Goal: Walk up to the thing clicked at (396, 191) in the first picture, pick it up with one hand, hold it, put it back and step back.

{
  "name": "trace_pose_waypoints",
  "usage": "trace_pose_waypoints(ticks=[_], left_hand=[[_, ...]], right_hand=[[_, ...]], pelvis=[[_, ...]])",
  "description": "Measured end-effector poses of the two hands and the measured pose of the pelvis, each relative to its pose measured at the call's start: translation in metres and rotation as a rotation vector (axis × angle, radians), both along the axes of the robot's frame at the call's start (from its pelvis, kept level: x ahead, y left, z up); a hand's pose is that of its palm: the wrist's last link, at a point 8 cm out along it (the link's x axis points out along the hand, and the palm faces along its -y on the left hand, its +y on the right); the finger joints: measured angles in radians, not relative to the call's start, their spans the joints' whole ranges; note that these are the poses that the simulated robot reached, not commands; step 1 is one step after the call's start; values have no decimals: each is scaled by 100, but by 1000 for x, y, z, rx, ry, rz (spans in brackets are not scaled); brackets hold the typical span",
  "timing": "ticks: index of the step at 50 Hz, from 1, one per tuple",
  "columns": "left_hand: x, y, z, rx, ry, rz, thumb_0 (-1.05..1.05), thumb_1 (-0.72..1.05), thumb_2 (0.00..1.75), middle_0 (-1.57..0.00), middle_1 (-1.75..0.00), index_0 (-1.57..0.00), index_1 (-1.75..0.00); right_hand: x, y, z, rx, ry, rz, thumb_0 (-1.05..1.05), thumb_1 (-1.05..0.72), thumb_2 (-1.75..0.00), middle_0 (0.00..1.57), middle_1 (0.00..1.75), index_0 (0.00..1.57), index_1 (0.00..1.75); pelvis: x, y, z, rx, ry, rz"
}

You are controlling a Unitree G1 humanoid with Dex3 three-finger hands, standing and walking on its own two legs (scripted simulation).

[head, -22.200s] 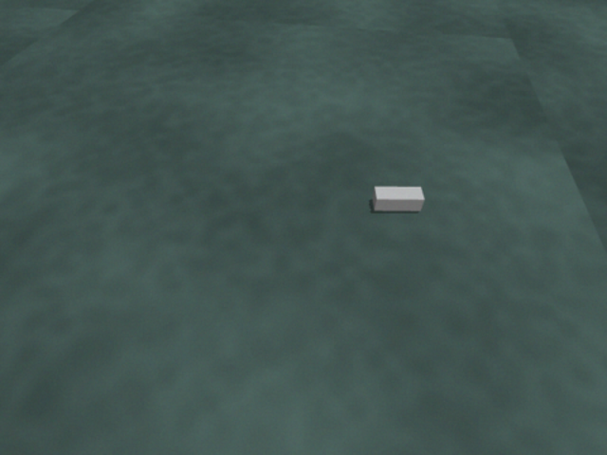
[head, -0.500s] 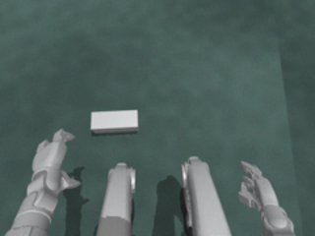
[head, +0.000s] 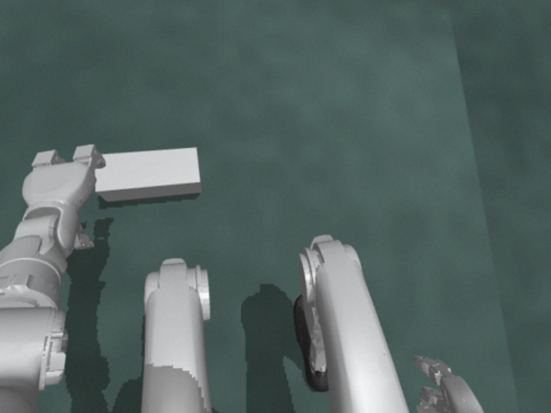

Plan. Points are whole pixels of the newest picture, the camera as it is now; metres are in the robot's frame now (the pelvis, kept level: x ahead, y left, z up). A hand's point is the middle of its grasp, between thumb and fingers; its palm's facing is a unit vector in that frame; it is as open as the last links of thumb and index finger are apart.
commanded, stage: rise first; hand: left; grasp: from above
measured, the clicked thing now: (151, 174) +0.56 +0.19 -0.35
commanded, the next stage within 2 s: none
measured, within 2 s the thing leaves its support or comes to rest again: neither
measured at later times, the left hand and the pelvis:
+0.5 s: hand (96, 186) +0.48 +0.25 -0.20, palm faces -0.46 +0.00 -0.89, open 14.1 cm; pelvis +0.01 +0.02 -0.03, yaw -2 degrees
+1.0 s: hand (106, 178) +0.50 +0.24 -0.22, palm faces -0.46 -0.01 -0.89, open 14.2 cm; pelvis +0.02 +0.00 -0.04, yaw -2 degrees
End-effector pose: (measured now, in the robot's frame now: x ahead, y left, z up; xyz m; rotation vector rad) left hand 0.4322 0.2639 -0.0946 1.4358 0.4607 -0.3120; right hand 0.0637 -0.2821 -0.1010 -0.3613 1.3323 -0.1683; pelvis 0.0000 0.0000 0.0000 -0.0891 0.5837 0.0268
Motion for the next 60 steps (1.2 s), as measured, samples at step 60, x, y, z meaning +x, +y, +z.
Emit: trace_pose_waypoints(ticks=[60], left_hand=[[79, -23, -74, 62, -32, -97, 0, -53, 102, -9, -98, -9, -99]], right_hand=[[-34, 11, -27, 12, 195, 15, 0, -91, -90, 21, 29, 21, 30]], pelvis=[[16, 5, -44, -36, 60, -24]])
